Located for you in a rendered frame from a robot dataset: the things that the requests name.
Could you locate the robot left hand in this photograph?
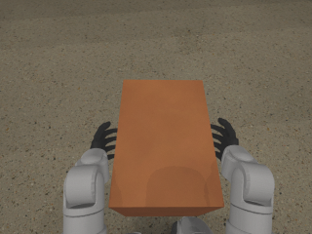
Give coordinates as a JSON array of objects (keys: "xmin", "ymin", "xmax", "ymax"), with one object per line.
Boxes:
[{"xmin": 90, "ymin": 121, "xmax": 118, "ymax": 160}]

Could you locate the robot right hand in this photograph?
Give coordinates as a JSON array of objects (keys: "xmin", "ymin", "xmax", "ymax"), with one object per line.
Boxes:
[{"xmin": 210, "ymin": 117, "xmax": 239, "ymax": 162}]

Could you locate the carton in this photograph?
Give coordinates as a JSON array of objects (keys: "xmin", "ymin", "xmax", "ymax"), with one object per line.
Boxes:
[{"xmin": 108, "ymin": 79, "xmax": 225, "ymax": 216}]

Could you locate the left robot forearm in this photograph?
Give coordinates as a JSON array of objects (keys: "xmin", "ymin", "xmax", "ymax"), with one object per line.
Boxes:
[{"xmin": 61, "ymin": 148, "xmax": 110, "ymax": 234}]

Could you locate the right robot forearm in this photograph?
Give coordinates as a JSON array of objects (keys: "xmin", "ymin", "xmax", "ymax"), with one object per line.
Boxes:
[{"xmin": 220, "ymin": 144, "xmax": 275, "ymax": 234}]

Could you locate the right robot thigh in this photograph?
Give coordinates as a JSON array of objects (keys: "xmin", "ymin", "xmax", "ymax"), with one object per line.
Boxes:
[{"xmin": 176, "ymin": 216, "xmax": 214, "ymax": 234}]

